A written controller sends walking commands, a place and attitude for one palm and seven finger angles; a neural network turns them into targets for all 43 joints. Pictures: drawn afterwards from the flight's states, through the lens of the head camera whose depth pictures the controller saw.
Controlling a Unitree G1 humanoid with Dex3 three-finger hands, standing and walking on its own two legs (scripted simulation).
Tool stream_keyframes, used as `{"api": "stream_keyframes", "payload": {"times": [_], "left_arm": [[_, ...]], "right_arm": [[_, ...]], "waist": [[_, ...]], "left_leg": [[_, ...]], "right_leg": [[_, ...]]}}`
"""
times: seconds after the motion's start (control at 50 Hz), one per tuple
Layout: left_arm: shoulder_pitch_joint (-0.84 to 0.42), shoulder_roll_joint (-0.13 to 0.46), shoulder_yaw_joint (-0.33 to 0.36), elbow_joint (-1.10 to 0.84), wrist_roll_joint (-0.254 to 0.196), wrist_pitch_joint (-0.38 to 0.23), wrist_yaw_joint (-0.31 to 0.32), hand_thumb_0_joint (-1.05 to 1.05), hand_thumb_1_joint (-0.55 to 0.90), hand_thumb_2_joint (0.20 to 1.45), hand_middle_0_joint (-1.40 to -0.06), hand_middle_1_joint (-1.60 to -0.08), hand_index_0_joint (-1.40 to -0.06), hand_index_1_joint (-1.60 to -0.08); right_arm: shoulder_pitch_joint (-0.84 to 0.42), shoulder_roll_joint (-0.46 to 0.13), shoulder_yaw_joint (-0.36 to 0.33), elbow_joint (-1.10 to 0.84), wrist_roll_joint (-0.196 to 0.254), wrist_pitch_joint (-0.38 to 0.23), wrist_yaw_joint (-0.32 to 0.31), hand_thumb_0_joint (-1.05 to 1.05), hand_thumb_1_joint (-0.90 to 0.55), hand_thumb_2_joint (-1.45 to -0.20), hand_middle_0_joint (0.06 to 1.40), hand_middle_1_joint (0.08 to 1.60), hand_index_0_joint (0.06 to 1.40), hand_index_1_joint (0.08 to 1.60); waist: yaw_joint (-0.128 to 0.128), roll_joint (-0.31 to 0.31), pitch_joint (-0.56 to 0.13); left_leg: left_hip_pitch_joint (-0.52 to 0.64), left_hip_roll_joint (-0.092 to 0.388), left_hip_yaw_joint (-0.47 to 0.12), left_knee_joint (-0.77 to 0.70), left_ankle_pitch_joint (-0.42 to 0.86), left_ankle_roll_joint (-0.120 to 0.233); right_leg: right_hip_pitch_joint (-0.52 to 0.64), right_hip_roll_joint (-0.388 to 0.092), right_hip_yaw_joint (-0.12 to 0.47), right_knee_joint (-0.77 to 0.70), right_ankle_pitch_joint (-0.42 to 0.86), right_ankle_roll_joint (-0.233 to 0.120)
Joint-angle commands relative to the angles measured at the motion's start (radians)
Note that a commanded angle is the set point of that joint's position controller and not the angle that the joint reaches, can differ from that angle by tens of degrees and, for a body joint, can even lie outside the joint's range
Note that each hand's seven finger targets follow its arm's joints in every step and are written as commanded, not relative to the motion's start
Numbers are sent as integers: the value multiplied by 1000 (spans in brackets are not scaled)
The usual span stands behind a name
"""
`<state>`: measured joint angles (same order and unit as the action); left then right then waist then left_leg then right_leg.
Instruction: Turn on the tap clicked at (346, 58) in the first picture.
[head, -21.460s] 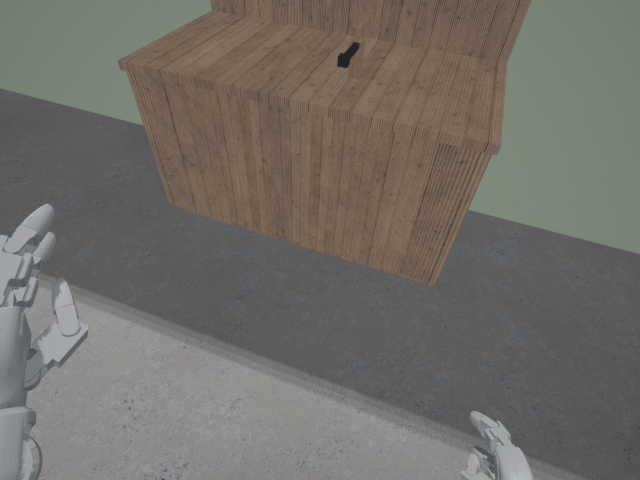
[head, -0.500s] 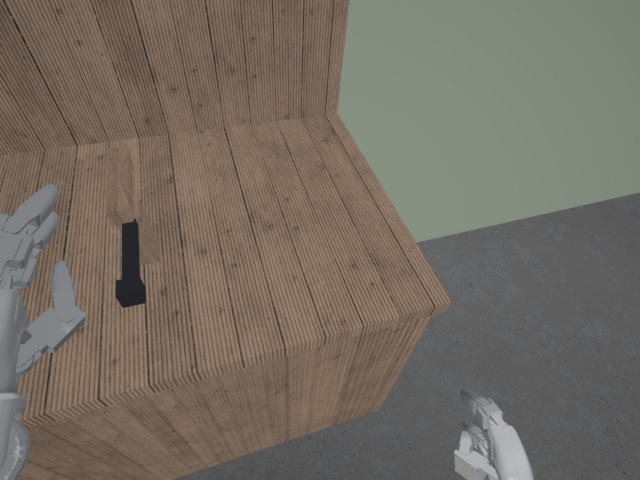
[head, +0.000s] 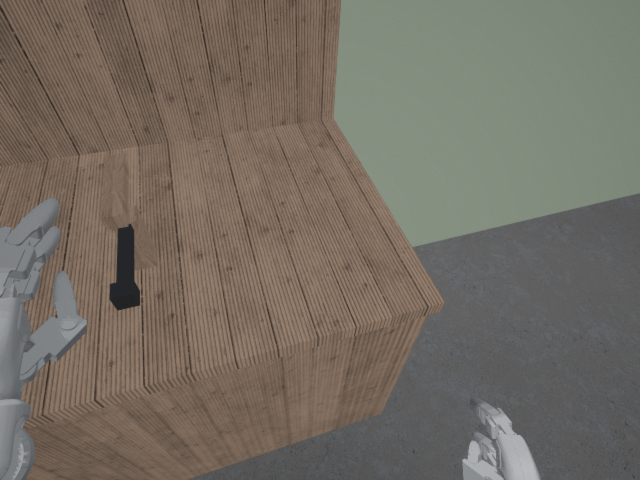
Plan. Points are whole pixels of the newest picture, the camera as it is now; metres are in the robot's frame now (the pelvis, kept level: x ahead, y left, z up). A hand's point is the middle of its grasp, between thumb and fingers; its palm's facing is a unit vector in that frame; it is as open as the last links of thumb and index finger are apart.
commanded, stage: turn the palm inward beside the body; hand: left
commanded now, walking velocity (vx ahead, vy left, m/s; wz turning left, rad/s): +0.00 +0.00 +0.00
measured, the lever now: (125, 294) +0.32 +0.29 +0.04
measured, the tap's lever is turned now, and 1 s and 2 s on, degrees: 0 0 0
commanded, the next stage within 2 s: none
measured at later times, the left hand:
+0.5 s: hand (75, 360) +0.19 +0.24 +0.14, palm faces +0.51 -0.80 -0.32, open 7.4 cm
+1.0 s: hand (120, 371) +0.19 +0.20 +0.13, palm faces +0.47 -0.84 -0.28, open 7.4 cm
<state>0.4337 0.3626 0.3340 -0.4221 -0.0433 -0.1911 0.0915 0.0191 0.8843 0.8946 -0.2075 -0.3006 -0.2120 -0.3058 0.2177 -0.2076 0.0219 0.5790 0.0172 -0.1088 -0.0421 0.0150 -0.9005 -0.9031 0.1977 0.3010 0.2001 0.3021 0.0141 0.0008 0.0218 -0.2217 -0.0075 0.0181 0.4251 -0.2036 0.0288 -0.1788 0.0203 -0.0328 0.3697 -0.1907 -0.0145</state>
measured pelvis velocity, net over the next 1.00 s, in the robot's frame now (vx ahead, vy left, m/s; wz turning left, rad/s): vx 0.01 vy -0.05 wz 0.06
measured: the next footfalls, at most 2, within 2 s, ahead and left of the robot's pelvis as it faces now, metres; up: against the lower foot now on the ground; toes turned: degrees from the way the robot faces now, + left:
none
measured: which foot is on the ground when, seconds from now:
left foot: down 0.00-1.00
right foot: down 0.00-1.00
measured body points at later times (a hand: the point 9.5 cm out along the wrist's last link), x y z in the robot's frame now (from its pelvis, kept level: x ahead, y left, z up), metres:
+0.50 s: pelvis -0.02 -0.03 -0.02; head -0.02 -0.03 +0.43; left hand +0.16 +0.28 +0.16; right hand +0.20 -0.24 -0.09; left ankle +0.01 +0.10 -0.74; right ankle +0.00 -0.11 -0.74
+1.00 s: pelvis +0.01 -0.05 -0.02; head +0.00 -0.08 +0.43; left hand +0.16 +0.25 +0.14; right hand +0.21 -0.29 -0.10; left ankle +0.01 +0.10 -0.74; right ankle +0.00 -0.11 -0.74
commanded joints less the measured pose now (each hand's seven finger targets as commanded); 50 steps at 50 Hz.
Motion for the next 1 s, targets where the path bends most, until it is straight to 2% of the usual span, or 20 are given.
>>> {"api": "stream_keyframes", "payload": {"times": [0.0,0.02,0.04,0.06,0.08,0.1,0.12,0.18,0.24,0.28,0.32,0.36,0.42,0.48,0.56,0.62,0.64,0.72,0.74,0.98], "left_arm": [[-78,173,110,-220,-7,-57,24,0,900,900,-200,-300,-200,-300],[-953,921,296,-606,-3,-200,40,0,900,900,-200,-300,-200,-300],[-586,421,327,12,91,3,-9,0,900,900,-200,-300,-200,-300],[-375,248,109,22,-25,68,-33,0,900,900,-200,-300,-200,-300],[-321,206,162,-57,-53,102,-63,0,900,900,-200,-300,-200,-300],[-199,180,133,-57,-97,151,-87,0,900,900,-200,-300,-200,-300],[-80,73,68,-10,-129,203,-106,0,900,900,-200,-300,-200,-300],[-42,135,56,-140,-72,216,-103,0,900,900,-200,-300,-200,-300],[-148,223,123,-289,-32,110,-26,0,900,900,-200,-300,-200,-300],[-151,207,138,-279,-26,26,32,0,900,900,-200,-300,-200,-300],[-211,269,184,-298,-12,-25,81,0,900,900,-200,-300,-200,-300],[-230,182,106,-225,1,-31,101,0,900,900,-200,-300,-200,-300],[-277,169,53,-147,-3,25,80,0,900,900,-200,-300,-200,-300],[-288,161,7,-128,-17,104,37,0,900,900,-200,-300,-200,-300],[-215,188,63,-150,-46,146,18,0,900,900,-200,-300,-200,-300],[-146,210,130,-167,-72,128,26,0,900,900,-200,-300,-200,-300],[-139,172,111,-183,-87,118,26,0,900,900,-200,-300,-200,-300],[-70,184,152,-172,-105,96,27,0,900,900,-200,-300,-200,-300],[-67,141,114,-183,-115,94,21,0,900,900,-200,-300,-200,-300],[-29,117,80,-213,-141,56,22,0,900,900,-200,-300,-200,-300]], "right_arm": [[-97,-116,-50,-162,0,-54,-6,0,-900,-900,200,300,200,300],[84,-169,158,-296,87,-19,-87,0,-900,-900,200,300,200,300],[-83,-122,-73,-87,-55,-52,-62,0,-900,-900,200,300,200,300],[-56,-180,-60,-125,-25,-64,-3,0,-900,-900,200,300,200,300],[-80,-212,-74,-100,-23,-75,5,0,-900,-900,200,300,200,300],[-109,-201,-69,-100,-6,-77,5,0,-900,-900,200,300,200,300],[-156,-183,-44,-105,20,-73,21,0,-900,-900,200,300,200,300],[-190,-184,-44,-111,13,-72,32,0,-900,-900,200,300,200,300],[-213,-167,-42,-122,-10,-81,26,0,-900,-900,200,300,200,300],[-207,-149,-41,-104,-22,-95,18,0,-900,-900,200,300,200,300],[-195,-143,-40,-79,-21,-104,13,0,-900,-900,200,300,200,300],[-192,-133,-36,-70,-24,-117,11,0,-900,-900,200,300,200,300],[-199,-145,-25,-60,-10,-115,-5,0,-900,-900,200,300,200,300],[-214,-151,-19,-76,-8,-117,-26,0,-900,-900,200,300,200,300],[-214,-142,-17,-91,-1,-122,-37,0,-900,-900,200,300,200,300],[-195,-137,-21,-85,-2,-129,-32,0,-900,-900,200,300,200,300],[-191,-132,-22,-93,0,-132,-30,0,-900,-900,200,300,200,300],[-154,-138,-33,-84,7,-138,-23,0,-900,-900,200,300,200,300],[-150,-136,-34,-93,6,-142,-23,0,-900,-900,200,300,200,300],[-118,-150,-48,-84,14,-190,-43,0,-900,-900,200,300,200,300]], "waist": [[4,36,-121],[-52,271,-41],[65,168,-214],[26,112,-206],[51,65,-307],[68,80,-296],[66,81,-215],[53,8,-116],[35,38,-135],[29,29,-128],[29,108,-136],[12,116,-126],[2,95,-85],[18,65,-98],[47,10,-127],[63,7,-144],[56,-4,-155],[61,28,-165],[52,22,-167],[50,10,-169]], "left_leg": [[42,89,-100,-66,76,0],[-203,48,-99,-72,-78,25],[80,22,0,-8,194,-32],[124,9,-37,-2,373,-75],[215,28,-18,26,417,-67],[210,22,-11,30,407,-55],[180,20,-11,19,351,-60],[60,17,-22,4,188,-27],[16,1,-36,21,50,-22],[-4,-3,-41,49,-13,-18],[-15,-7,-43,61,-81,-17],[-32,-12,-45,84,-111,-15],[-66,-18,-49,79,-200,-8],[-69,-26,-41,91,-191,3],[-62,-18,-36,113,-91,5],[-52,-12,-29,138,-3,5],[-62,-14,-27,145,20,6],[-69,-12,-15,180,97,7],[-70,-12,-14,182,97,8],[-99,-16,-30,209,77,13]], "right_leg": [[29,-109,106,-57,119,-20],[124,3,51,46,-69,69],[62,10,-15,77,29,-36],[-7,20,-78,68,120,-40],[-14,25,-68,69,178,-20],[-1,14,-71,70,183,-16],[-28,22,-81,64,154,-17],[-64,11,-88,84,101,-7],[-107,16,-70,114,-15,-6],[-147,19,-63,131,-73,-1],[-168,14,-44,132,-120,-2],[-190,2,-37,137,-137,-3],[-201,-10,-19,113,-200,-1],[-179,-26,6,84,-237,3],[-136,-34,26,63,-210,7],[-120,-32,27,74,-110,10],[-109,-38,26,90,-65,14],[-100,-44,31,121,96,21],[-104,-48,28,129,111,25],[-120,-62,39,144,104,28]]}}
